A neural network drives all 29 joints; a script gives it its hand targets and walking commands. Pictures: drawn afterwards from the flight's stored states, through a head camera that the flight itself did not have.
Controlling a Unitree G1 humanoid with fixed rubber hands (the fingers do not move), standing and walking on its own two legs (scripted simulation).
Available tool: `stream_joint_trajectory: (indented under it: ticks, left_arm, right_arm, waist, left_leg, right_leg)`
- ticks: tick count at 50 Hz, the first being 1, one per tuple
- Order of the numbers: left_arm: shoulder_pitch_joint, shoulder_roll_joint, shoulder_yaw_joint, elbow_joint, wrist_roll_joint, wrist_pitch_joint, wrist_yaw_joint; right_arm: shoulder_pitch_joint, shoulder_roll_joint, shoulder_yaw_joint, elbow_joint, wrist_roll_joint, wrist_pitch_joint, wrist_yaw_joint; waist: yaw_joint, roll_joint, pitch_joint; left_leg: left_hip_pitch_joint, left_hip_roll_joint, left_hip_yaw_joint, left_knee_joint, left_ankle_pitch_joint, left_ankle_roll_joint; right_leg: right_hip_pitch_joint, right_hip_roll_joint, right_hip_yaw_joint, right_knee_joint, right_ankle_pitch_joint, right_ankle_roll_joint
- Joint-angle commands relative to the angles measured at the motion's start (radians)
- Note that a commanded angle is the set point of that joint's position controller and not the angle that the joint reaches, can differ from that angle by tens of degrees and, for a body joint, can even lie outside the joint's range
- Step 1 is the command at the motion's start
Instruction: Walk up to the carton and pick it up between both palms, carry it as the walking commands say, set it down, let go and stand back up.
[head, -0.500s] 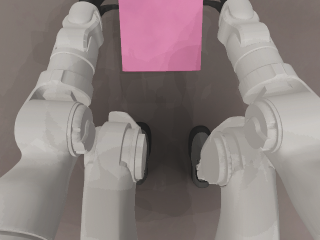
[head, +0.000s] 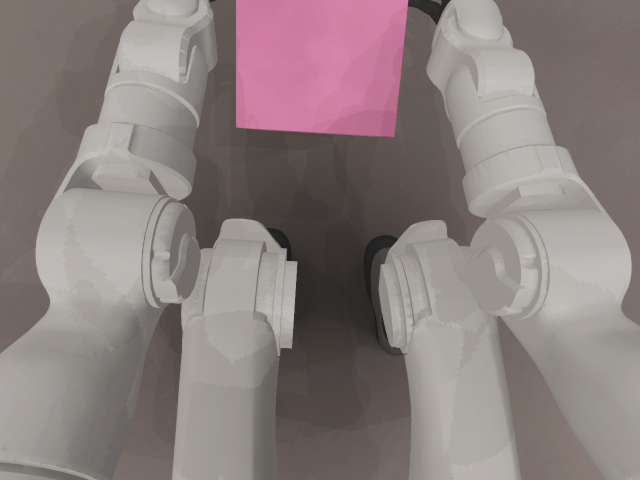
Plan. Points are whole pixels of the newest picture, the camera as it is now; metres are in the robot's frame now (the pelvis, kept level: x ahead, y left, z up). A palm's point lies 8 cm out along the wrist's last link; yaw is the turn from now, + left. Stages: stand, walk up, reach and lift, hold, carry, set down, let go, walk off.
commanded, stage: reach and lift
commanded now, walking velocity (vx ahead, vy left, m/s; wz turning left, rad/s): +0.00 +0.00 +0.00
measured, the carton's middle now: (319, 34) +0.53 +0.03 -0.23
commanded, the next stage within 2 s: none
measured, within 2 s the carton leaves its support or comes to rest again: neither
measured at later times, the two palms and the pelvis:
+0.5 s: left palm out of the picture +0.54 +0.14 -0.10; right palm (464, 4) +0.52 -0.09 -0.10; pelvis +0.01 -0.01 +0.04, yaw +3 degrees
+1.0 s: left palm out of the picture +0.53 +0.14 -0.03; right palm out of the picture +0.51 -0.09 -0.04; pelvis -0.01 -0.03 +0.08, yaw +4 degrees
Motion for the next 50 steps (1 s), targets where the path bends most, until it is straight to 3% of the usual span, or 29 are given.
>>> stream_joint_trajectory:
  ticks: [1, 2, 3, 5, 6, 7, 8, 11, 14, 16, 18, 20, 23, 26, 28, 29, 32, 33, 35, 36, 37, 39, 40, 42, 43, 45, 46, 49, 50]
  left_arm:
    - [-0.656, -0.964, -0.177, -0.279, -0.102, -0.071, -0.271]
    - [-0.656, -0.979, -0.167, -0.305, -0.105, -0.059, -0.27]
    - [-0.638, -1.003, -0.176, -0.274, -0.1, -0.053, -0.277]
    - [-0.636, -1.009, -0.214, -0.33, -0.08, -0.047, -0.284]
    - [-0.598, -1.054, -0.236, -0.331, -0.084, -0.033, -0.299]
    - [-0.63, -1.049, -0.255, -0.325, -0.059, -0.03, -0.305]
    - [-0.628, -1.09, -0.281, -0.404, -0.065, -0.025, -0.313]
    - [-0.569, -1.151, -0.396, -0.561, -0.1, -0.019, -0.299]
    - [-0.613, -1.182, -0.487, -0.671, -0.169, -0.029, -0.267]
    - [-0.665, -1.185, -0.551, -0.783, -0.242, -0.043, -0.245]
    - [-0.525, -1.117, -0.421, -0.538, -0.121, -0.025, -0.237]
    - [-0.574, -1.108, -0.421, -0.501, -0.096, -0.031, -0.236]
    - [-0.461, -1.127, -0.375, -0.458, -0.064, -0.037, -0.247]
    - [-0.45, -1.114, -0.28, -0.343, -0.013, -0.026, -0.234]
    - [-0.483, -1.092, -0.206, -0.28, 0.029, -0.008, -0.241]
    - [-0.496, -1.135, -0.264, -0.39, 0.013, -0.001, -0.249]
    - [-0.564, -1.114, -0.187, -0.385, 0.024, 0.011, -0.261]
    - [-0.583, -1.052, -0.129, -0.272, 0.062, 0.018, -0.275]
    - [-0.705, -1.096, -0.25, -0.546, -0.021, 0.036, -0.279]
    - [-0.668, -1.068, -0.264, -0.449, 0.007, 0.042, -0.281]
    - [-0.765, -1.066, -0.303, -0.572, -0.015, 0.043, -0.266]
    - [-0.71, -1.123, -0.358, -0.541, -0.045, 0.062, -0.277]
    - [-0.656, -1.124, -0.361, -0.544, -0.042, 0.076, -0.278]
    - [-0.6, -1.166, -0.418, -0.604, -0.059, 0.08, -0.279]
    - [-0.575, -1.137, -0.374, -0.553, -0.029, 0.086, -0.27]
    - [-0.508, -1.152, -0.308, -0.397, 0.004, 0.089, -0.284]
    - [-0.447, -1.139, -0.281, -0.442, 0.031, 0.074, -0.295]
    - [-0.385, -1.218, -0.282, -0.427, 0.013, 0.062, -0.308]
    - [-0.403, -1.226, -0.327, -0.481, -0.02, 0.054, -0.306]
  right_arm:
    - [-0.772, 0.999, 0.376, -0.264, 0.092, 0.008, 0.294]
    - [-0.885, 0.98, 0.43, -0.37, 0.123, -0.004, 0.289]
    - [-0.767, 1.003, 0.404, -0.258, 0.094, 0.017, 0.295]
    - [-0.707, 1.038, 0.409, -0.252, 0.084, 0.027, 0.301]
    - [-0.656, 1.026, 0.388, -0.207, 0.045, 0.039, 0.308]
    - [-0.541, 1.041, 0.349, -0.08, 0.02, 0.054, 0.319]
    - [-0.542, 1.086, 0.389, -0.152, 0.031, 0.049, 0.324]
    - [-0.513, 1.091, 0.457, -0.315, 0.052, 0.038, 0.323]
    - [-0.498, 1.106, 0.541, -0.421, 0.095, 0.027, 0.314]
    - [-0.443, 1.12, 0.571, -0.427, 0.1, 0.03, 0.303]
    - [-0.431, 1.085, 0.475, -0.29, 0.032, 0.03, 0.297]
    - [-0.506, 1.084, 0.491, -0.295, 0.006, 0.036, 0.299]
    - [-0.593, 1.116, 0.591, -0.44, 0.051, 0.03, 0.279]
    - [-0.745, 1.03, 0.602, -0.476, 0.063, 0.019, 0.274]
    - [-0.762, 0.967, 0.546, -0.399, 0.021, 0.035, 0.273]
    - [-0.842, 0.993, 0.625, -0.54, 0.066, 0.029, 0.274]
    - [-0.834, 1.067, 0.583, -0.445, 0.041, 0.065, 0.262]
    - [-0.748, 1.054, 0.506, -0.299, -0.008, 0.089, 0.264]
    - [-0.786, 1.147, 0.607, -0.521, 0.067, 0.107, 0.25]
    - [-0.769, 1.132, 0.595, -0.439, 0.059, 0.108, 0.251]
    - [-0.813, 1.103, 0.568, -0.487, 0.077, 0.12, 0.242]
    - [-0.723, 1.148, 0.575, -0.408, 0.079, 0.129, 0.248]
    - [-0.662, 1.162, 0.579, -0.423, 0.072, 0.142, 0.251]
    - [-0.659, 1.179, 0.638, -0.517, 0.102, 0.132, 0.247]
    - [-0.624, 1.19, 0.612, -0.438, 0.081, 0.148, 0.253]
    - [-0.621, 1.15, 0.569, -0.372, 0.044, 0.137, 0.271]
    - [-0.671, 1.208, 0.635, -0.448, 0.062, 0.127, 0.262]
    - [-0.635, 1.232, 0.664, -0.53, 0.044, 0.117, 0.256]
    - [-0.597, 1.237, 0.693, -0.528, 0.066, 0.118, 0.253]
  waist:
    - [0.089, 0.006, -1.556]
    - [0.12, -0.005, -1.676]
    - [0.079, -0.001, -1.654]
    - [0.08, 0.045, -1.76]
    - [0.021, 0.063, -1.761]
    - [0.013, 0.11, -1.648]
    - [0.032, 0.145, -1.767]
    - [-0.022, 0.22, -1.996]
    - [-0.021, 0.229, -2.218]
    - [-0.086, 0.222, -2.28]
    - [-0.061, 0.21, -1.92]
    - [-0.043, 0.155, -1.767]
    - [0.011, 0.066, -1.848]
    - [0.058, 0.027, -1.797]
    - [0.025, 0.014, -1.704]
    - [0.059, 0.051, -1.892]
    - [0.048, -0.017, -1.959]
    - [0.041, -0.03, -1.72]
    - [0.062, 0.003, -2.158]
    - [0.059, 0.021, -2.056]
    - [0.046, 0.054, -2.148]
    - [0.009, 0.106, -2.149]
    - [0.04, 0.11, -2.217]
    - [0.021, 0.142, -2.326]
    - [0.053, 0.121, -2.208]
    - [0.025, 0.113, -1.937]
    - [0.108, 0.052, -2.002]
    - [0.055, -0.029, -2.074]
    - [0.07, -0.032, -2.139]
  left_leg:
    - [0.683, -0.063, 0.026, -0.178, 0.199, 0.013]
    - [0.746, -0.07, 0.018, -0.188, 0.239, 0.015]
    - [0.736, -0.063, 0.03, -0.181, 0.209, 0.005]
    - [0.813, -0.062, 0.014, -0.19, 0.264, 0.001]
    - [0.812, -0.062, 0.008, -0.194, 0.272, -0.009]
    - [0.785, -0.048, 0.026, -0.194, 0.24, -0.028]
    - [0.867, -0.054, 0.012, -0.189, 0.336, -0.023]
    - [1.076, -0.063, -0.017, -0.186, 0.545, -0.036]
    - [1.281, -0.069, -0.048, -0.163, 0.795, -0.05]
    - [1.364, -0.072, -0.069, -0.156, 0.878, -0.051]
    - [1.156, -0.058, -0.062, -0.206, 0.679, -0.04]
    - [0.952, -0.064, -0.027, -0.235, 0.412, -0.027]
    - [0.881, -0.083, 0.006, -0.232, 0.423, -0.002]
    - [0.859, -0.077, 0.016, -0.258, 0.304, 0.007]
    - [0.801, -0.071, 0.006, -0.296, 0.133, 0.007]
    - [0.905, -0.078, 0.018, -0.295, 0.225, 0.006]
    - [0.819, -0.075, 0.044, -0.304, 0.123, 0.021]
    - [0.664, -0.052, 0.052, -0.302, -0.036, 0.028]
    - [0.89, -0.069, 0.072, -0.317, 0.175, 0.022]
    - [0.814, -0.065, 0.046, -0.328, 0.142, 0.029]
    - [0.879, -0.051, 0.057, -0.336, 0.14, 0.022]
    - [0.986, -0.061, 0.039, -0.34, 0.168, 0.011]
    - [1.015, -0.073, 0.055, -0.334, 0.186, 0.005]
    - [1.093, -0.076, 0.042, -0.341, 0.295, -0.001]
    - [1.031, -0.081, 0.048, -0.361, 0.236, 0.003]
    - [0.883, -0.073, 0.047, -0.38, 0.127, 0.004]
    - [0.857, -0.083, 0.066, -0.378, 0.178, 0.02]
    - [0.881, -0.095, 0.041, -0.381, 0.322, 0.029]
    - [0.912, -0.105, 0.035, -0.389, 0.377, 0.024]
  right_leg:
    - [0.594, 0.034, -0.034, -0.191, 0.168, -0.03]
    - [0.657, 0.034, -0.065, -0.163, 0.205, -0.016]
    - [0.634, 0.029, -0.053, -0.192, 0.164, -0.019]
    - [0.642, 0.037, -0.071, -0.163, 0.224, -0.026]
    - [0.639, 0.037, -0.07, -0.183, 0.236, -0.031]
    - [0.565, 0.033, -0.067, -0.19, 0.219, -0.043]
    - [0.608, 0.046, -0.065, -0.174, 0.295, -0.057]
    - [0.608, 0.07, -0.083, -0.16, 0.425, -0.059]
    - [0.607, 0.09, -0.093, -0.135, 0.53, -0.069]
    - [0.623, 0.09, -0.083, -0.16, 0.554, -0.06]
    - [0.476, 0.082, -0.076, -0.21, 0.4, -0.057]
    - [0.527, 0.057, -0.056, -0.23, 0.274, -0.054]
    - [0.721, 0.06, -0.034, -0.26, 0.356, -0.018]
    - [0.657, 0.052, -0.041, -0.287, 0.214, -0.012]
    - [0.597, 0.04, -0.051, -0.315, 0.047, -0.018]
    - [0.737, 0.04, -0.038, -0.312, 0.133, -0.016]
    - [0.831, 0.034, -0.025, -0.357, 0.083, -0.002]
    - [0.69, 0.022, -0.012, -0.382, -0.076, -0.011]
    - [0.984, 0.036, -0.003, -0.387, 0.153, -0.006]
    - [0.897, 0.026, -0.016, -0.366, 0.143, -0.009]
    - [0.979, 0.029, 0.017, -0.395, 0.144, -0.015]
    - [0.875, 0.029, -0.039, -0.353, 0.167, -0.02]
    - [0.932, 0.033, -0.018, -0.371, 0.177, -0.03]
    - [0.956, 0.042, -0.033, -0.359, 0.277, -0.023]
    - [0.918, 0.044, -0.022, -0.385, 0.217, -0.018]
    - [0.794, 0.035, -0.018, -0.405, 0.109, -0.027]
    - [0.904, 0.033, 0.0, -0.423, 0.144, -0.004]
    - [0.977, 0.051, -0.004, -0.439, 0.303, 0.007]
    - [1.026, 0.049, -0.005, -0.44, 0.365, 0.007]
